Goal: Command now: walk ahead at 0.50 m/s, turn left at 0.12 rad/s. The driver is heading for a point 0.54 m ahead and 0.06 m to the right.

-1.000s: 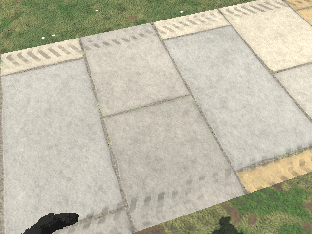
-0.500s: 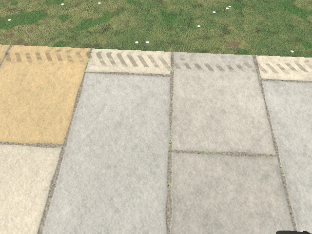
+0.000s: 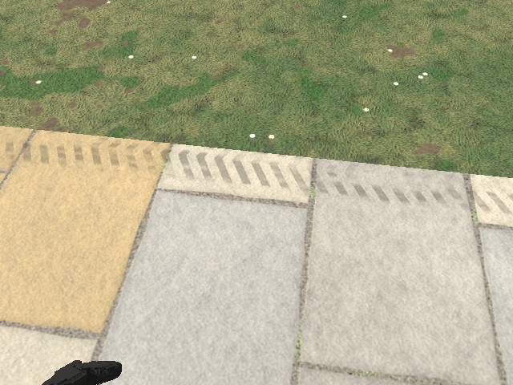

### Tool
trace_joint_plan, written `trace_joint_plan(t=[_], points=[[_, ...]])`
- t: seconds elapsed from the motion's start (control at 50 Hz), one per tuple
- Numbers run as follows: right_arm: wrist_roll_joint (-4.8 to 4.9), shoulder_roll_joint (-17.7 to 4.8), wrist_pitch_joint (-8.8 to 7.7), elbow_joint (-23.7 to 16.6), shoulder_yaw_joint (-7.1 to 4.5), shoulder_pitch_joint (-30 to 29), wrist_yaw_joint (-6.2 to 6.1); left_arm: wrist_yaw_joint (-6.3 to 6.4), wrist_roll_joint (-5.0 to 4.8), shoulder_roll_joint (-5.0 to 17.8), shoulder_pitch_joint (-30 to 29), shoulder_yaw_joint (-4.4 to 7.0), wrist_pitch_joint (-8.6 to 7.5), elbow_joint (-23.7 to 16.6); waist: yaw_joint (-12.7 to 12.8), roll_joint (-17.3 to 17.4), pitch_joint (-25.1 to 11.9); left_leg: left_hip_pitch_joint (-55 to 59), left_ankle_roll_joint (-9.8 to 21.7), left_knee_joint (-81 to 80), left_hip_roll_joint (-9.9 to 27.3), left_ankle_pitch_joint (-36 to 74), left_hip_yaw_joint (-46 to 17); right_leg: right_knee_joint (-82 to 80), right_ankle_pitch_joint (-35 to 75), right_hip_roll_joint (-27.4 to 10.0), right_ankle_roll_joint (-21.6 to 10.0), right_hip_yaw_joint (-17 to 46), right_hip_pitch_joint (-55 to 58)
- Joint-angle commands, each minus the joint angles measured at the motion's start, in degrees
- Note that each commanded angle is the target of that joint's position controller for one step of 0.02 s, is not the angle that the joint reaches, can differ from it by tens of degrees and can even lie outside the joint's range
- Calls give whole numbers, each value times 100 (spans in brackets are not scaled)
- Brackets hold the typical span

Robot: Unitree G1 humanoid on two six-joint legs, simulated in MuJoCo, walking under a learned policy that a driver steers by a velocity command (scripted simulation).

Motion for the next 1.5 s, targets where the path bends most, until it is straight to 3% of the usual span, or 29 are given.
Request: trace_joint_plan(t=[0.02,0.04,0.08,0.18,0.3,0.4,0.44,0.48,0.5,0.52,0.54,0.56,0.6,0.62,0.68,0.76,0.84,0.92,0.94,0.96,0.98,1.02,1.1,1.14,1.18,1.2,1.26,1.32,1.5], points=[[61,-355,-220,-457,43,519,18,2,-92,1230,2253,413,11,229,913,-1559,-2115,-3672,-93,3801,-134,-572,-227,-1209,-1610,-2300,-1658,4553,4981],[144,-739,-246,-572,-57,-87,44,28,-141,928,1861,314,42,173,956,-961,-1144,-4157,-56,4110,231,-201,-212,-1318,-2160,-2143,-1366,3847,4269],[16,-664,-262,-740,-46,-757,48,45,-23,694,1187,203,116,70,691,-282,-198,-3930,-34,3510,702,620,153,-1605,-1343,-1692,-1138,2651,2671],[-42,-309,-146,-705,-6,-616,30,74,-36,759,1071,193,35,188,330,-497,-44,-3387,-233,2357,1024,1357,346,-2125,343,-1316,-1192,1485,1771],[-23,-93,-240,-945,102,-1721,110,157,-135,969,1537,239,139,444,723,-364,132,-3131,-332,235,846,3102,618,-2185,818,-1036,-925,639,1965],[42,-181,-311,-1204,92,-2365,258,179,-177,1057,1954,264,289,699,880,-427,323,-3226,-150,-479,671,2807,649,-1828,951,-1419,-847,793,2779],[33,-305,-336,-1204,49,-2212,297,212,-183,1145,1902,298,353,741,702,-516,219,-2902,9,-663,573,2386,700,-1500,1545,-1528,-739,821,3052],[-14,-638,-342,-889,-134,-1098,253,240,-184,1130,1721,278,401,720,63,-477,-482,-1217,289,-918,288,2413,973,-209,3076,-1198,-517,483,2871],[-73,-987,-327,-673,-255,-80,192,254,-86,894,1678,171,385,602,-354,-191,-1286,490,616,-605,945,2709,322,1225,2265,-926,-311,262,1922],[-156,-1571,-295,-593,-380,405,159,214,-48,242,2344,-42,265,457,-156,1228,-2095,2735,1530,-848,2453,2015,-2259,3512,-823,44,114,47,-510],[-81,-1085,-262,-569,-265,565,163,171,-142,561,2223,14,149,582,-349,1296,-2429,2827,1674,-1535,2694,1271,-3404,4285,-2813,115,97,851,-1276],[-62,-835,-255,-574,-163,183,144,140,-305,969,1704,144,108,441,-330,866,-1406,2059,1356,-1665,2506,1056,-2489,4562,-2494,-195,50,887,-1742],[-98,-514,-264,-602,-42,-589,159,169,-209,878,1159,157,152,326,37,384,-368,384,1057,-2021,2007,2076,-1190,3972,-1649,-612,107,611,-1432],[-139,-391,-308,-604,0,-845,181,198,-149,825,1288,189,237,372,289,500,-195,-180,982,-2147,1810,3040,-710,3717,-1457,-744,173,623,-1007],[-161,-444,-418,-448,-24,-1067,199,254,-84,497,1682,142,431,500,638,450,-240,-849,1081,-2237,1649,5235,150,3259,-1185,-652,399,489,-328],[-138,-569,-330,-236,-39,-1090,71,219,-8,241,1070,28,418,351,523,463,-268,-916,908,-2234,1305,5547,917,1496,170,-586,428,257,14],[-80,-707,-199,70,-52,-741,34,146,-13,373,521,47,404,211,279,446,-371,-360,855,-2020,1487,5120,767,532,642,-410,338,271,269],[32,-600,-83,272,-21,-785,2,137,82,630,809,164,371,314,531,277,-469,-207,473,-1018,1299,4284,641,-573,1169,-244,-22,204,1128],[-92,-465,-114,306,26,-513,-6,197,116,995,982,253,365,330,461,-150,-742,-484,159,-462,927,3598,843,-467,3442,-725,-209,656,1888],[-216,-132,-171,414,133,221,21,252,169,1150,1006,260,418,319,107,-979,-1321,-1391,-185,334,524,1592,952,-66,4792,-1588,-916,1490,3208],[-186,-72,-105,502,188,150,4,256,110,631,1092,145,502,372,348,-1247,-1608,-1662,-402,882,360,-318,765,-284,4248,-1972,-1431,2032,3249],[-15,-346,147,364,112,-506,-67,199,73,420,878,53,545,443,444,-958,-1160,-2095,-498,1397,505,-1108,473,-841,1948,-1826,-1328,2212,2638],[-73,-268,413,578,71,-409,-191,264,92,583,-125,107,596,349,84,-908,-588,-1185,-531,558,640,173,530,-1400,-130,-1344,-810,1536,980],[-121,-97,379,814,92,-168,-160,294,25,481,-180,93,644,447,-39,-836,-641,-439,-434,-391,462,1408,804,-1318,-831,-1019,-574,1060,681],[-241,-283,377,770,76,-386,-128,288,-6,323,140,50,646,644,139,-504,-365,-376,-218,-1004,716,1631,551,-1225,-2068,-703,-107,812,521],[-184,-572,377,733,22,-580,-150,289,23,358,233,73,656,657,382,-45,-40,-1049,-46,-1151,831,677,430,-1136,-2133,-432,87,567,724],[-167,-283,199,810,94,-937,-145,350,39,297,176,74,630,776,465,435,142,-1869,-143,-1559,792,247,372,-542,-815,-293,132,353,1701],[-127,-274,60,948,106,-773,-123,358,13,327,292,98,625,962,401,293,-38,-1448,-220,-1378,737,1162,450,-369,150,-305,37,326,1796],[-88,-231,116,1233,152,-561,-133,371,-37,340,328,121,713,1399,314,7,-108,-996,-160,-1208,644,2141,577,-271,828,-301,93,281,1928]])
